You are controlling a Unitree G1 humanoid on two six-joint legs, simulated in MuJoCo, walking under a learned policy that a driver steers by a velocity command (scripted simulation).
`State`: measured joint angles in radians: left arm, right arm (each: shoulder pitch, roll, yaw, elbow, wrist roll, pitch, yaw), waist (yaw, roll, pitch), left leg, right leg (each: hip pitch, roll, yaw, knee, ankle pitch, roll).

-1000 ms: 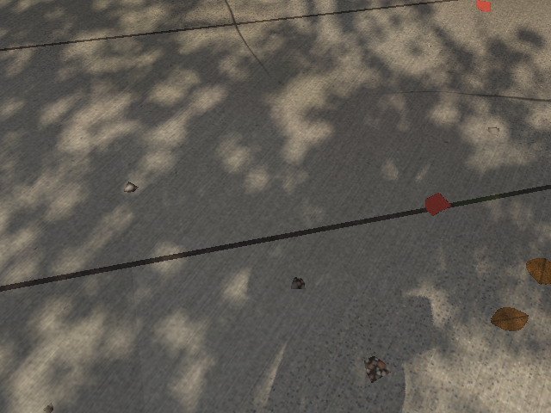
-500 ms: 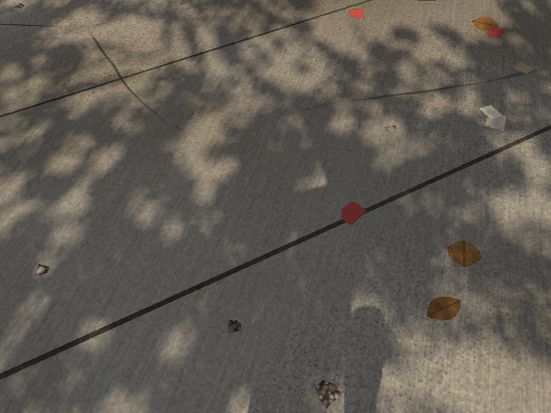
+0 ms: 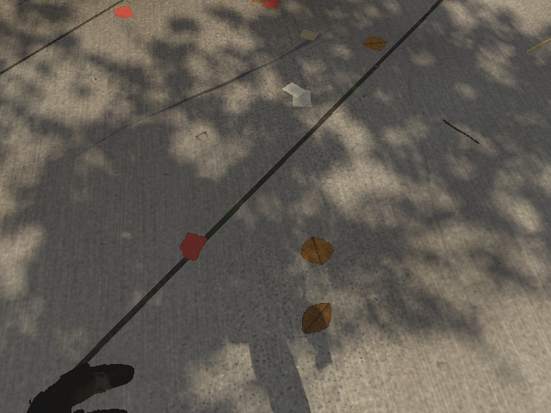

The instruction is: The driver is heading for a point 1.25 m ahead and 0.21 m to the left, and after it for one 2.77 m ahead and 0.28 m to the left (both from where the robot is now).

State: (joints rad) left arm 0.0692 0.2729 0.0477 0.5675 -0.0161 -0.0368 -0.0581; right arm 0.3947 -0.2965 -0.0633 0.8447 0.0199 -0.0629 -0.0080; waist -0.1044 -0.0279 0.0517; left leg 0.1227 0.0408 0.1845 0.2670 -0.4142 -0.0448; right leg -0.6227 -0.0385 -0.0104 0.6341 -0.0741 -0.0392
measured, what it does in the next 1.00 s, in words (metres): walks ahead: right foot, then left foot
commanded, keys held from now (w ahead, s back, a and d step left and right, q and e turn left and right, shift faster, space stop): no key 0.96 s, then w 0.04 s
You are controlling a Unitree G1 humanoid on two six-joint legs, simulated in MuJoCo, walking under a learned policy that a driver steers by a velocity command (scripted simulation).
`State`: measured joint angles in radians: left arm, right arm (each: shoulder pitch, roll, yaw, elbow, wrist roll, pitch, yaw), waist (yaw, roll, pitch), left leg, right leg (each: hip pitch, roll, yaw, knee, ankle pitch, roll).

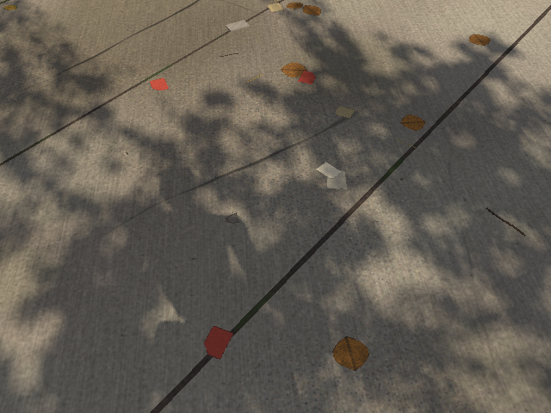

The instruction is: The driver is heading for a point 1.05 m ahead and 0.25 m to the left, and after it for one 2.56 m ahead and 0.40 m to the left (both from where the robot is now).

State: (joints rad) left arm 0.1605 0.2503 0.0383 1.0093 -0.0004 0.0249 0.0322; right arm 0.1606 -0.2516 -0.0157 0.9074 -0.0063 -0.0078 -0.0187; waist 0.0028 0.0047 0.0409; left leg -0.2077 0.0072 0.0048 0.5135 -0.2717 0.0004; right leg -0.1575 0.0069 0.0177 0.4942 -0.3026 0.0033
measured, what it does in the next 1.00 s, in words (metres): walks ahead: left foot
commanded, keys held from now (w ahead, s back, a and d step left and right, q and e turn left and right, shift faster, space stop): w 1.00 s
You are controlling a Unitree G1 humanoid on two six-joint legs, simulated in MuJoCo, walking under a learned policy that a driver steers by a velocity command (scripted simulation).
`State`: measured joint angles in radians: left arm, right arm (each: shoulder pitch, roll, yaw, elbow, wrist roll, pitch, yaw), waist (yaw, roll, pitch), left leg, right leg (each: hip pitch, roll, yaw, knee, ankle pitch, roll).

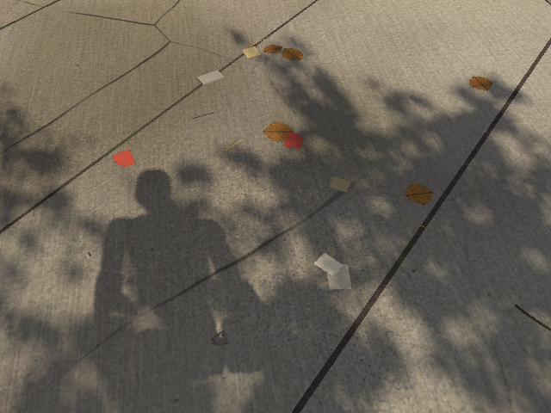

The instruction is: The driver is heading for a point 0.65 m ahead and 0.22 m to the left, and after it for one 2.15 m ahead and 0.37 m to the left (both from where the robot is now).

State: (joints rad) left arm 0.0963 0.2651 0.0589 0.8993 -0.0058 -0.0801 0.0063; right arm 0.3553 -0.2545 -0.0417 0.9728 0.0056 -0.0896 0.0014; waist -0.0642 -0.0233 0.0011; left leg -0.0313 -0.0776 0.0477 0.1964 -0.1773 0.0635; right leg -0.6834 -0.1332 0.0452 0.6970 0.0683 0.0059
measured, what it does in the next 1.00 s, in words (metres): walks ahead, turning left: right foot, then left foot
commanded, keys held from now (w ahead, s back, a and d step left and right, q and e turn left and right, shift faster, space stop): w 0.12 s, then w+q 0.74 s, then q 0.14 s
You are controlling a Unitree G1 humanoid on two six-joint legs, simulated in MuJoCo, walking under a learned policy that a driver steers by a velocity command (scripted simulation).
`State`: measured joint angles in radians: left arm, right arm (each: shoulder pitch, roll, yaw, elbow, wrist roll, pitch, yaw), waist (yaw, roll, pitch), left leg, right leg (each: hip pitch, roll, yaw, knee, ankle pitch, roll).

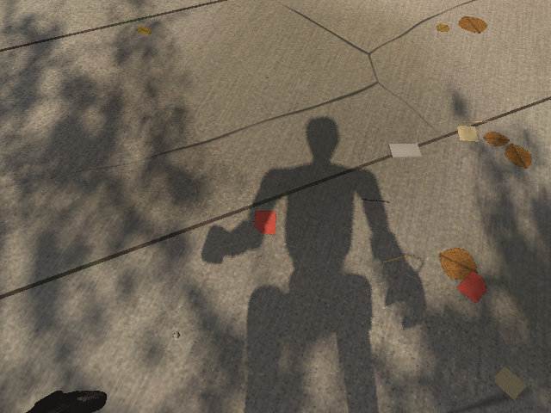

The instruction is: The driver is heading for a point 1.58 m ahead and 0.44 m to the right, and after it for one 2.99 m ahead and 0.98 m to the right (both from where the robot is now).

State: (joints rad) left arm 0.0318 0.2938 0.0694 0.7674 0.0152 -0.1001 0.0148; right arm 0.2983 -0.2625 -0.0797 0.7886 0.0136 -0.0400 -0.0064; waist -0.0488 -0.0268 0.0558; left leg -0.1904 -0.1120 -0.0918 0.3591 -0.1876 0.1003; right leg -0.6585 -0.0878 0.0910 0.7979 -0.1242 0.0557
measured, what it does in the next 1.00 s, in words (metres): walks ahead: right foot, then left foot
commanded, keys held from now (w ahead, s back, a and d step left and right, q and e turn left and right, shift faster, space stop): q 0.18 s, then e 0.78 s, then w+e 0.04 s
